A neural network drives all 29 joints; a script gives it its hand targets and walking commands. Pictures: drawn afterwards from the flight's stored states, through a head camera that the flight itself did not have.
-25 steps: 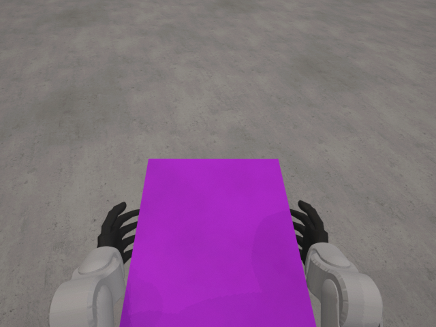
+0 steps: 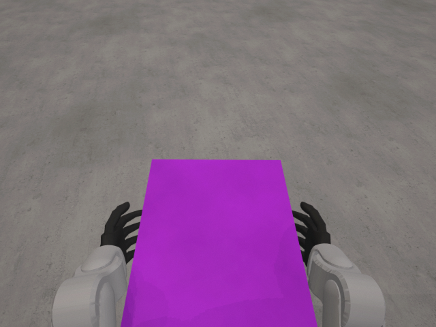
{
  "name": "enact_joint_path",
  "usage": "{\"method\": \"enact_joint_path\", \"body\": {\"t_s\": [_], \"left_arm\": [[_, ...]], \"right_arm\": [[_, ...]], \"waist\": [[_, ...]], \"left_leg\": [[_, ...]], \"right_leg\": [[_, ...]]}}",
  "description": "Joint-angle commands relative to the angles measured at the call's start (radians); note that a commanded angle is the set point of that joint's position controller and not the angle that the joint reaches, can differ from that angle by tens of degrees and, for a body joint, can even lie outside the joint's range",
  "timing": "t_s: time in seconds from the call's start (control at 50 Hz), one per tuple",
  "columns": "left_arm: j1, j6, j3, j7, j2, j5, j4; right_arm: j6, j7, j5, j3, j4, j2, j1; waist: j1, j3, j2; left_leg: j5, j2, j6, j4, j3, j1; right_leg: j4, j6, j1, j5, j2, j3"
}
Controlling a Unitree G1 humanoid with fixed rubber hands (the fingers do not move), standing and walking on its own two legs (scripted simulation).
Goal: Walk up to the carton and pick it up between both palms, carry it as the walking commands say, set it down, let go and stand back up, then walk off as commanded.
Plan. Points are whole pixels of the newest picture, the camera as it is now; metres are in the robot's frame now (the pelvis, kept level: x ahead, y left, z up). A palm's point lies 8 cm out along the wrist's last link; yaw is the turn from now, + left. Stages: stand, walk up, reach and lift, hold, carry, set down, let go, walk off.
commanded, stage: carry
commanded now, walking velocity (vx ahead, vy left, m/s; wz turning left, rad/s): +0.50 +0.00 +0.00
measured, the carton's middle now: (215, 259) +0.25 +0.01 +0.02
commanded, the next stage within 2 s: none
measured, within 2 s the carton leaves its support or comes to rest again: neither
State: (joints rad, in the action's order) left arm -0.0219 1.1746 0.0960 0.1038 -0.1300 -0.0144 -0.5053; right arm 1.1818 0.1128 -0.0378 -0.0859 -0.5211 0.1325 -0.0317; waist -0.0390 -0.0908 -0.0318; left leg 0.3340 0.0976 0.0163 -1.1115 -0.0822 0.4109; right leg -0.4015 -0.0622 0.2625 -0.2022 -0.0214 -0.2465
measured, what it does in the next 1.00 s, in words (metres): walks ahead: left foot, then right foot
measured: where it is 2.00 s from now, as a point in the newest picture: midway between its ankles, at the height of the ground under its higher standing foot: (223, 208)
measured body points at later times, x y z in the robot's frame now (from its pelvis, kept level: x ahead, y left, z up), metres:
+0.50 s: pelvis +0.35 +0.03 +0.00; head +0.37 +0.04 +0.45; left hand +0.61 +0.17 +0.08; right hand +0.58 -0.15 +0.08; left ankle +0.35 +0.12 -0.74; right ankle +0.29 -0.10 -0.67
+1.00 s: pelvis +0.69 -0.04 +0.01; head +0.70 -0.06 +0.46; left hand +0.93 +0.12 +0.09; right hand +0.94 -0.20 +0.08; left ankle +0.70 +0.11 -0.68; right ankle +0.66 -0.11 -0.74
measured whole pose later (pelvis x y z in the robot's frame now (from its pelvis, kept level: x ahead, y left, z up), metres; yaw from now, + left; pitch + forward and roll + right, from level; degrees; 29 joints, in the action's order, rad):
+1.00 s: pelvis +0.69 -0.04 +0.01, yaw +0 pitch +4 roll +2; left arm -0.04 1.16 0.09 0.10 -0.13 -0.01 -0.55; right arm 1.17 0.11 -0.05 -0.07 -0.57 0.13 -0.05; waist -0.03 -0.05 -0.01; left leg 0.25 0.09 0.02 -0.90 -0.08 0.52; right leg -0.27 -0.06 0.14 -0.20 -0.02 -0.22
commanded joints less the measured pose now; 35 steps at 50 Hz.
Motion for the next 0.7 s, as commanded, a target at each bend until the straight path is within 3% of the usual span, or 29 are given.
{"method": "enact_joint_path", "body": {"t_s": [0.0, 0.06, 0.18, 0.24, 0.26, 0.28, 0.3, 0.32, 0.34, 0.36, 0.38, 0.4, 0.44, 0.48, 0.54, 0.62, 0.68], "left_arm": [[0.400, -0.004, -0.675, -0.127, -0.804, 0.275, -0.105], [0.401, -0.010, -0.684, -0.130, -0.772, 0.279, -0.132], [0.345, 0.003, -0.660, -0.116, -0.710, 0.256, -0.135], [0.348, 0.008, -0.658, -0.111, -0.694, 0.249, -0.143], [0.352, 0.011, -0.659, -0.109, -0.687, 0.246, -0.148], [0.358, 0.016, -0.660, -0.107, -0.679, 0.241, -0.156], [0.378, 0.023, -0.664, -0.106, -0.667, 0.236, -0.165], [0.400, 0.026, -0.672, -0.105, -0.673, 0.233, -0.177], [0.371, 0.022, -0.674, -0.107, -0.704, 0.232, -0.164], [0.356, 0.016, -0.688, -0.110, -0.744, 0.241, -0.150], [0.358, 0.008, -0.693, -0.115, -0.789, 0.247, -0.139], [0.367, 0.000, -0.691, -0.116, -0.820, 0.247, -0.135], [0.368, -0.019, -0.679, -0.118, -0.839, 0.232, -0.127], [0.348, -0.029, -0.680, -0.111, -0.824, 0.217, -0.121], [0.327, -0.026, -0.692, -0.096, -0.787, 0.208, -0.130], [0.348, 0.000, -0.694, -0.089, -0.728, 0.208, -0.152], [0.340, 0.023, -0.676, -0.088, -0.690, 0.207, -0.135]], "right_arm": [[-0.016, -0.109, 0.226, 0.683, -0.087, 0.743, 0.357], [-0.027, -0.102, 0.222, 0.686, -0.105, 0.732, 0.355], [-0.009, -0.094, 0.233, 0.691, -0.134, 0.686, 0.345], [0.001, -0.094, 0.242, 0.695, -0.142, 0.677, 0.361], [0.004, -0.093, 0.245, 0.694, -0.134, 0.676, 0.351], [0.006, -0.091, 0.245, 0.689, -0.118, 0.671, 0.327], [0.008, -0.089, 0.242, 0.681, -0.111, 0.659, 0.332], [0.004, -0.093, 0.250, 0.670, -0.092, 0.651, 0.359], [0.000, -0.098, 0.266, 0.689, -0.120, 0.679, 0.372], [-0.003, -0.105, 0.267, 0.684, -0.116, 0.718, 0.353], [-0.011, -0.115, 0.275, 0.696, -0.122, 0.762, 0.369], [-0.018, -0.122, 0.287, 0.707, -0.126, 0.791, 0.392], [-0.034, -0.131, 0.296, 0.714, -0.121, 0.815, 0.393], [-0.041, -0.135, 0.286, 0.705, -0.134, 0.780, 0.374], [-0.033, -0.137, 0.270, 0.690, -0.141, 0.720, 0.353], [-0.010, -0.125, 0.258, 0.683, -0.146, 0.659, 0.345], [0.010, -0.112, 0.248, 0.682, -0.153, 0.628, 0.355]], "waist": [[0.019, -0.139, 0.139], [0.012, -0.110, 0.153], [0.006, -0.050, 0.169], [0.008, -0.068, 0.194], [0.024, -0.107, 0.189], [0.052, -0.182, 0.152], [0.075, -0.242, 0.060], [0.081, -0.300, -0.213], [0.060, -0.314, -0.220], [0.055, -0.318, -0.137], [0.052, -0.303, -0.039], [0.049, -0.270, 0.003], [0.047, -0.208, -0.045], [0.051, -0.164, -0.100], [0.052, -0.117, -0.132], [0.061, -0.045, -0.143], [0.042, -0.058, -0.116]], "left_leg": [[-0.050, 0.032, 0.002, 0.169, 0.027, 0.182], [-0.093, 0.016, 0.009, 0.343, -0.024, 0.221], [-0.239, -0.026, -0.004, 0.545, -0.126, 0.178], [-0.245, -0.084, -0.024, 0.604, -0.195, 0.022], [-0.245, -0.107, -0.036, 0.642, -0.218, -0.111], [-0.193, -0.111, -0.067, 0.653, -0.183, -0.353], [-0.058, 0.010, -0.137, 0.694, 0.052, -0.544], [-0.121, 0.236, -0.274, 0.822, 0.490, -0.732], [-0.349, 0.314, -0.307, 0.852, 0.577, -0.752], [-0.502, 0.314, -0.278, 0.802, 0.476, -0.700], [-0.547, 0.298, -0.243, 0.791, 0.390, -0.614], [-0.476, 0.271, -0.196, 0.825, 0.315, -0.539], [-0.379, 0.231, -0.148, 0.882, 0.188, -0.472], [-0.359, 0.218, -0.155, 0.923, 0.116, -0.431], [-0.353, 0.168, -0.137, 0.929, -0.002, -0.390], [-0.326, 0.151, -0.107, 0.935, -0.055, -0.362], [-0.510, 0.149, -0.073, 0.783, -0.107, -0.348]], "right_leg": [[0.256, -0.074, -0.294, 0.098, -0.289, 0.315], [0.282, -0.079, -0.349, 0.165, -0.283, 0.252], [0.208, -0.044, -0.386, 0.392, -0.237, 0.117], [0.075, -0.013, -0.370, 0.668, -0.216, 0.057], [-0.030, 0.011, -0.336, 0.724, -0.203, 0.023], [-0.210, 0.049, -0.206, 0.710, -0.179, 0.004], [-0.431, 0.089, 0.002, 0.544, -0.118, 0.008], [-0.768, 0.122, 0.308, 0.041, 0.033, 0.039], [-0.931, 0.090, 0.443, -0.271, 0.034, 0.182], [-0.968, 0.076, 0.461, -0.258, -0.036, 0.251], [-0.926, 0.074, 0.444, -0.214, -0.074, 0.273], [-0.835, 0.076, 0.428, -0.168, -0.101, 0.269], [-0.628, 0.087, 0.383, -0.137, -0.122, 0.236], [-0.495, 0.094, 0.353, -0.125, -0.107, 0.177], [-0.305, 0.089, 0.296, -0.018, -0.079, 0.100], [-0.163, 0.074, 0.207, 0.110, -0.036, 0.039], [-0.095, 0.054, 0.039, 0.117, 0.022, -0.013]]}}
